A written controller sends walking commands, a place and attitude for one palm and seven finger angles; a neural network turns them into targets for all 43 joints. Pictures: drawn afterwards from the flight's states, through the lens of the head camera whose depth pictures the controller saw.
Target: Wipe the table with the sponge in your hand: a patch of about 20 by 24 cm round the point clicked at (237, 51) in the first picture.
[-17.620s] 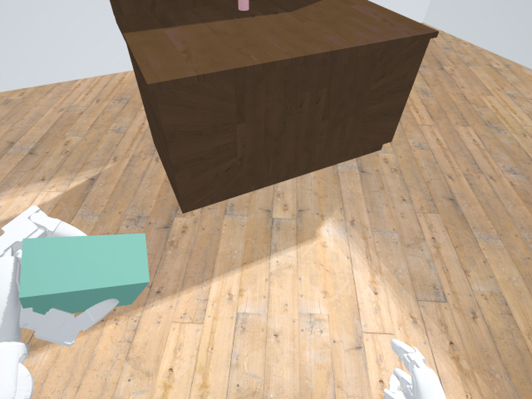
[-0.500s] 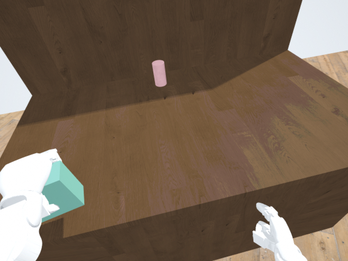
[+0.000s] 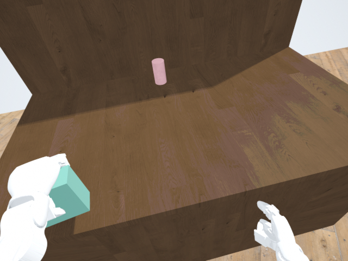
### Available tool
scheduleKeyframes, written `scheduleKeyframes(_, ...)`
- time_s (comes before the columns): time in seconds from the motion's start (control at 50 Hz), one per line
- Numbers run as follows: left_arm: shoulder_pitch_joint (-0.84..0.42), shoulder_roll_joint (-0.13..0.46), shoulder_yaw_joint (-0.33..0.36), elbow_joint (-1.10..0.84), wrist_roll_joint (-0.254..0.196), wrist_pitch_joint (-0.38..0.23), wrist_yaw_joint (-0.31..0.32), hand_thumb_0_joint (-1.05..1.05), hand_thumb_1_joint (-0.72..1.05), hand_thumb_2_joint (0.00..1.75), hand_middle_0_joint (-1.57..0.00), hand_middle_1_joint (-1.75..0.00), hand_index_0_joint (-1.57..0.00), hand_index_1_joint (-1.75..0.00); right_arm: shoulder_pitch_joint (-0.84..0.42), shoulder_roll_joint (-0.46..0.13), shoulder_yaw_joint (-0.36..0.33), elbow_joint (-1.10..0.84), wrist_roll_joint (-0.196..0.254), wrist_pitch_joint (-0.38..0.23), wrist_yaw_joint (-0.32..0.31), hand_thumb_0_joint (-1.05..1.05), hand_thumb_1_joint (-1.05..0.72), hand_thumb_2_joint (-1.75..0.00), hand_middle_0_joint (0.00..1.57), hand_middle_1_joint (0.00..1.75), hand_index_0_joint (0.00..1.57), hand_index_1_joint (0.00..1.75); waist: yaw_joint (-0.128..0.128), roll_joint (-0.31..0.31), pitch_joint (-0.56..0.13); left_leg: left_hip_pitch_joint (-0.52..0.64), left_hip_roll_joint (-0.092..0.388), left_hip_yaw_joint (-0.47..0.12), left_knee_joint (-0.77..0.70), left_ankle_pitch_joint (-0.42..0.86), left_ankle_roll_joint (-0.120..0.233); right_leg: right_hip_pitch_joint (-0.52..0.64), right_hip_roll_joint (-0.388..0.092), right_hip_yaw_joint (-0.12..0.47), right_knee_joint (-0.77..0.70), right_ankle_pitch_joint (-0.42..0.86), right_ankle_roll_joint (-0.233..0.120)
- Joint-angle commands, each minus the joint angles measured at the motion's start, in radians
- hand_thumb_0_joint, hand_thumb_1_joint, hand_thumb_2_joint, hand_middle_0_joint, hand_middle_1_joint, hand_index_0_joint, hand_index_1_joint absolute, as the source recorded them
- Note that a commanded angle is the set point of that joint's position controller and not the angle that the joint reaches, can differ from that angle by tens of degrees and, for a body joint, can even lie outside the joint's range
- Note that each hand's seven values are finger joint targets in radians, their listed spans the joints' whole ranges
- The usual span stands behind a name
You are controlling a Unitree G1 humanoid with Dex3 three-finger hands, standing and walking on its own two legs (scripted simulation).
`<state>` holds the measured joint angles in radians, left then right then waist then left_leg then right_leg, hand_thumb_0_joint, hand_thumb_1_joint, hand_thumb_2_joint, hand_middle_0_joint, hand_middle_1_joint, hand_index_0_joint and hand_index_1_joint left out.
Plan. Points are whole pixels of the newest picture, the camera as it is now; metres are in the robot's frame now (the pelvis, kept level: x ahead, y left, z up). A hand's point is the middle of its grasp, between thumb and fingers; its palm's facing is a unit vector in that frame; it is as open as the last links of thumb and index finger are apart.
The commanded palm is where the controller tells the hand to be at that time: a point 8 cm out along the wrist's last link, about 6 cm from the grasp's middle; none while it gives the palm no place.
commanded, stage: lower the sponge onto the table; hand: left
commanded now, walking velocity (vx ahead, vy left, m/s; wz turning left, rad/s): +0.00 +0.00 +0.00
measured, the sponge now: (59, 201) +0.21 +0.31 +0.05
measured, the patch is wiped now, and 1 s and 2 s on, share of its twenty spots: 0.00 0.00 0.15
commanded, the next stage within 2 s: wipe forward along the first lane in 1.02 s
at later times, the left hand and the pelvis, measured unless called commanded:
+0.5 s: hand (64, 200) +0.20 +0.28 +0.07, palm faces -0.08 -0.13 -0.99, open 9.9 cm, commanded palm +0.19 +0.29 +0.15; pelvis +0.00 +0.01 +0.00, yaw +0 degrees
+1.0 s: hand (69, 205) +0.20 +0.28 +0.05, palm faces -0.10 -0.09 -0.99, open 9.9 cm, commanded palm +0.19 +0.29 +0.13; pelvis +0.00 +0.00 +0.00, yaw +0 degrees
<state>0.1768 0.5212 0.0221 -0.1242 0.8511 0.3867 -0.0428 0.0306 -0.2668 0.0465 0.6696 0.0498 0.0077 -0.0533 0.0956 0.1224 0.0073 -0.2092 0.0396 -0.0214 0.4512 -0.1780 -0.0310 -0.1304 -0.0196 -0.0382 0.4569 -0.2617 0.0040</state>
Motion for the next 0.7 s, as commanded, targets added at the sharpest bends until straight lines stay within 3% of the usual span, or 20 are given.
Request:
scheduleKeyframes(0.0, -0.135, 0.265, 0.126, -0.351, 0.063, -0.132, -0.01, 0.0, 0.1, 1.3, -1.2, -1.6, -1.2, -1.6, -0.19, -0.084, -0.04, -0.207, -0.016, -0.082, -0.016, 0.0, -0.9, -0.9, 0.2, 0.3, 0.2, 0.3, 0.026, -0.089, -0.193, 0.12, -0.065, -0.025, -0.009, 0.105, 0.072, -0.04, 0.026, 0.037, -0.092, 0.117, -0.042)
scheduleKeyframes(0.02, -0.158, 0.271, 0.142, -0.376, 0.069, -0.169, 0.008, 0.0, 0.1, 1.3, -1.2, -1.6, -1.2, -1.6, -0.182, -0.083, -0.044, -0.208, -0.025, -0.083, -0.025, 0.0, -0.9, -0.9, 0.2, 0.3, 0.2, 0.3, 0.029, -0.073, -0.193, 0.14, -0.066, -0.024, -0.004, 0.122, 0.072, -0.045, 0.027, 0.036, -0.1, 0.13, -0.045)
scheduleKeyframes(0.06, -0.196, 0.379, 0.265, -0.453, 0.092, -0.234, 0.077, 0.0, 0.1, 1.3, -1.2, -1.6, -1.2, -1.6, -0.172, -0.086, -0.052, -0.201, -0.038, -0.097, -0.038, 0.0, -0.9, -0.9, 0.2, 0.3, 0.2, 0.3, 0.045, -0.004, -0.192, 0.171, -0.059, -0.037, 0.005, 0.128, 0.064, -0.06, 0.041, 0.086, -0.108, 0.12, -0.068)
scheduleKeyframes(0.08, -0.176, 0.312, 0.234, -0.45, 0.097, -0.256, 0.111, 0.0, 0.1, 1.3, -1.2, -1.6, -1.2, -1.6, -0.135, -0.068, -0.053, -0.204, -0.047, -0.102, -0.045, 0.0, -0.9, -0.9, 0.2, 0.3, 0.2, 0.3, 0.045, 0.004, -0.217, 0.177, -0.063, -0.025, 0.013, 0.161, 0.065, -0.055, 0.036, 0.045, -0.101, 0.131, -0.071)
scheduleKeyframes(0.1, -0.128, 0.329, 0.279, -0.399, 0.102, -0.268, 0.15, 0.0, 0.1, 1.3, -1.2, -1.6, -1.2, -1.6, -0.121, -0.075, -0.062, -0.187, -0.049, -0.101, -0.046, 0.0, -0.9, -0.9, 0.2, 0.3, 0.2, 0.3, 0.046, -0.008, -0.197, 0.182, -0.057, -0.029, 0.017, 0.181, 0.055, -0.073, 0.035, 0.067, -0.108, 0.14, -0.078)
scheduleKeyframes(0.12, -0.12, 0.284, 0.259, -0.382, 0.094, -0.269, 0.178, 0.0, 0.1, 1.3, -1.2, -1.6, -1.2, -1.6, -0.124, -0.077, -0.068, -0.181, -0.046, -0.094, -0.042, 0.0, -0.9, -0.9, 0.2, 0.3, 0.2, 0.3, 0.042, 0.013, -0.178, 0.176, -0.052, -0.03, 0.013, 0.189, 0.047, -0.08, 0.032, 0.07, -0.111, 0.149, -0.08)
scheduleKeyframes(0.16, -0.125, 0.312, 0.306, -0.341, 0.074, -0.23, 0.221, 0.0, 0.1, 1.3, -1.2, -1.6, -1.2, -1.6, -0.151, -0.087, -0.077, -0.166, -0.032, -0.087, -0.036, 0.0, -0.9, -0.9, 0.2, 0.3, 0.2, 0.3, 0.05, 0.043, -0.153, 0.168, -0.047, -0.034, -0.002, 0.162, 0.042, -0.075, 0.04, 0.113, -0.119, 0.128, -0.091)
scheduleKeyframes(0.18, -0.162, 0.229, 0.231, -0.311, 0.06, -0.204, 0.225, 0.0, 0.1, 1.3, -1.2, -1.6, -1.2, -1.6, -0.145, -0.076, -0.077, -0.166, -0.024, -0.083, -0.031, 0.0, -0.9, -0.9, 0.2, 0.3, 0.2, 0.3, 0.037, 0.027, -0.155, 0.151, -0.044, -0.018, -0.007, 0.153, 0.043, -0.066, 0.031, 0.075, -0.116, 0.126, -0.078)
scheduleKeyframes(0.24, -0.133, 0.213, 0.193, -0.206, 0.033, -0.121, 0.192, 0.0, 0.1, 1.3, -1.2, -1.6, -1.2, -1.6, -0.183, -0.094, -0.076, -0.146, -0.013, -0.068, -0.025, 0.0, -0.9, -0.9, 0.2, 0.3, 0.2, 0.3, 0.039, -0.044, -0.127, 0.12, -0.044, -0.021, -0.04, 0.117, 0.042, -0.057, 0.022, 0.058, -0.124, 0.106, -0.056)
scheduleKeyframes(0.26, -0.124, 0.207, 0.182, -0.198, 0.02, -0.093, 0.168, 0.0, 0.1, 1.3, -1.2, -1.6, -1.2, -1.6, -0.233, -0.095, -0.064, -0.154, -0.004, -0.073, -0.027, 0.0, -0.9, -0.9, 0.2, 0.3, 0.2, 0.3, 0.041, -0.024, -0.098, 0.113, -0.053, -0.02, -0.054, 0.089, 0.044, -0.057, 0.029, 0.073, -0.128, 0.083, -0.06)
scheduleKeyframes(0.28, -0.114, 0.154, 0.115, -0.204, 0.015, -0.078, 0.138, 0.0, 0.1, 1.3, -1.2, -1.6, -1.2, -1.6, -0.221, -0.093, -0.063, -0.16, -0.003, -0.074, -0.025, 0.0, -0.9, -0.9, 0.2, 0.3, 0.2, 0.3, 0.029, -0.053, -0.113, 0.102, -0.049, -0.012, -0.051, 0.092, 0.05, -0.046, 0.025, 0.031, -0.116, 0.094, -0.05)
scheduleKeyframes(0.36, -0.107, 0.116, 0.022, -0.261, 0.014, -0.067, 0.042, 0.0, 0.1, 1.3, -1.2, -1.6, -1.2, -1.6, -0.265, -0.082, -0.042, -0.191, 0.005, -0.085, -0.024, 0.0, -0.9, -0.9, 0.2, 0.3, 0.2, 0.3, 0.015, -0.051, -0.091, 0.089, -0.057, -0.029, -0.069, 0.041, 0.057, -0.049, 0.032, 0.042, -0.111, 0.063, -0.048)
scheduleKeyframes(0.38, -0.11, 0.101, -0.01, -0.266, 0.023, -0.08, 0.027, 0.0, 0.1, 1.3, -1.2, -1.6, -1.2, -1.6, -0.227, -0.083, -0.042, -0.196, -0.005, -0.089, -0.024, 0.0, -0.9, -0.9, 0.2, 0.3, 0.2, 0.3, 0.018, -0.056, -0.114, 0.08, -0.06, -0.025, -0.062, 0.03, 0.065, -0.046, 0.029, 0.007, -0.105, 0.057, -0.043)
scheduleKeyframes(0.46, -0.193, 0.293, 0.159, -0.346, 0.108, -0.165, 0.058, 0.0, 0.1, 1.3, -1.2, -1.6, -1.2, -1.6, -0.207, -0.09, -0.051, -0.187, -0.027, -0.093, -0.029, 0.0, -0.9, -0.9, 0.2, 0.3, 0.2, 0.3, 0.041, -0.049, -0.165, 0.112, -0.053, -0.044, -0.055, 0.039, 0.064, -0.025, 0.047, 0.057, -0.099, 0.054, -0.059)
scheduleKeyframes(0.48, -0.185, 0.249, 0.14, -0.362, 0.123, -0.185, 0.08, 0.0, 0.1, 1.3, -1.2, -1.6, -1.2, -1.6, -0.171, -0.074, -0.053, -0.196, -0.035, -0.095, -0.035, 0.0, -0.9, -0.9, 0.2, 0.3, 0.2, 0.3, 0.046, -0.04, -0.208, 0.124, -0.06, -0.031, -0.038, 0.08, 0.067, -0.02, 0.043, 0.019, -0.092, 0.067, -0.061)
scheduleKeyframes(0.54, -0.134, 0.254, 0.21, -0.317, 0.124, -0.226, 0.166, 0.0, 0.1, 1.3, -1.2, -1.6, -1.2, -1.6, -0.146, -0.078, -0.071, -0.173, -0.04, -0.089, -0.031, 0.0, -0.9, -0.9, 0.2, 0.3, 0.2, 0.3, 0.054, -0.016, -0.19, 0.152, -0.052, -0.032, -0.02, 0.146, 0.049, -0.054, 0.045, 0.057, -0.107, 0.106, -0.075)
scheduleKeyframes(0.56, -0.115, 0.293, 0.26, -0.32, 0.115, -0.212, 0.192, 0.0, 0.1, 1.3, -1.2, -1.6, -1.2, -1.6, -0.166, -0.083, -0.07, -0.169, -0.036, -0.088, -0.026, 0.0, -0.9, -0.9, 0.2, 0.3, 0.2, 0.3, 0.066, 0.035, -0.17, 0.144, -0.052, -0.039, -0.03, 0.123, 0.044, -0.048, 0.052, 0.09, -0.11, 0.09, -0.087)
scheduleKeyframes(0.58, -0.137, 0.19, 0.177, -0.312, 0.103, -0.198, 0.205, 0.0, 0.1, 1.3, -1.2, -1.6, -1.2, -1.6, -0.158, -0.066, -0.069, -0.176, -0.031, -0.085, -0.022, 0.0, -0.9, -0.9, 0.2, 0.3, 0.2, 0.3, 0.052, 0.022, -0.172, 0.135, -0.049, -0.021, -0.028, 0.131, 0.045, -0.052, 0.044, 0.049, -0.105, 0.096, -0.079)
scheduleKeyframes(0.66, -0.137, 0.204, 0.183, -0.15, 0.071, -0.099, 0.211, 0.0, 0.1, 1.3, -1.2, -1.6, -1.2, -1.6, -0.205, -0.096, -0.07, -0.141, -0.013, -0.066, -0.018, 0.0, -0.9, -0.9, 0.2, 0.3, 0.2, 0.3, 0.046, -0.026, -0.097, 0.108, -0.051, -0.017, -0.052, 0.08, 0.039, -0.068, 0.041, 0.089, -0.132, 0.065, -0.072)
scheduleKeyframes(0.68, -0.128, 0.149, 0.121, -0.148, 0.065, -0.08, 0.191, 0.0, 0.1, 1.3, -1.2, -1.6, -1.2, -1.6, -0.199, -0.091, -0.068, -0.152, -0.009, -0.065, -0.014, 0.0, -0.9, -0.9, 0.2, 0.3, 0.2, 0.3, 0.038, -0.028, -0.12, 0.094, -0.05, -0.006, -0.05, 0.072, 0.045, -0.053, 0.033, 0.047, -0.122, 0.063, -0.061)
